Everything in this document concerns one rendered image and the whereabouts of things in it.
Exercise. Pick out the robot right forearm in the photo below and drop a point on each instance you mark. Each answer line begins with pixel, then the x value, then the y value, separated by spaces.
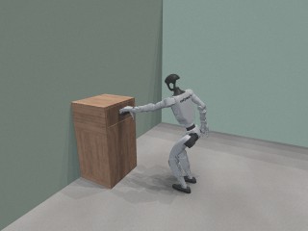
pixel 203 119

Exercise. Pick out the drawer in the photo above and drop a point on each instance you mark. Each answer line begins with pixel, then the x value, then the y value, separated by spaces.
pixel 112 114

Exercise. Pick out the right robot foot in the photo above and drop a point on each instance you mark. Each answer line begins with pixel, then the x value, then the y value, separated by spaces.
pixel 193 180

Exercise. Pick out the cabinet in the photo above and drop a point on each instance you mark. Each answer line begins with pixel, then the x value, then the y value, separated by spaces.
pixel 106 154

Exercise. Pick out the right robot upper arm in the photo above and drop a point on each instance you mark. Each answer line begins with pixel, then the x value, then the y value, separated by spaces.
pixel 200 105

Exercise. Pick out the right robot hand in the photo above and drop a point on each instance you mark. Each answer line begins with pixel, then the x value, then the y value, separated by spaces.
pixel 203 128

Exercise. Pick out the left robot upper arm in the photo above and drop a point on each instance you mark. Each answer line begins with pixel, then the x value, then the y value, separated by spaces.
pixel 166 103

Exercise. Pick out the handle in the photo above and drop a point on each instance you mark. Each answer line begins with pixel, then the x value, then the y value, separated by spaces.
pixel 124 113

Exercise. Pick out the left robot hand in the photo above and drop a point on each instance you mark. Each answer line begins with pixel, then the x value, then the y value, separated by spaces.
pixel 127 109

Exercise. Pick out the robot left forearm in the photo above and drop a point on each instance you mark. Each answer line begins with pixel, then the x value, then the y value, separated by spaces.
pixel 142 109

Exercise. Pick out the humanoid robot torso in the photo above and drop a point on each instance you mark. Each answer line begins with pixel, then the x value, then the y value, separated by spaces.
pixel 184 113

